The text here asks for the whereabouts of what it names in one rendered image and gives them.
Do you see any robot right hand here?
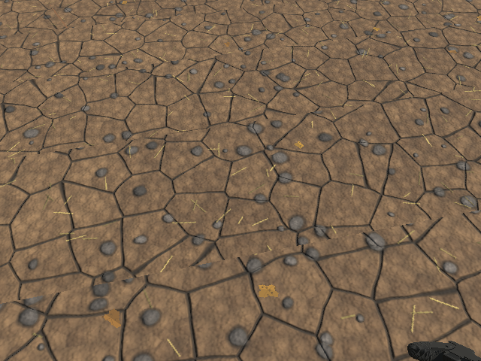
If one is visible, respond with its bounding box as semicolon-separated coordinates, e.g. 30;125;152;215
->
407;341;481;361

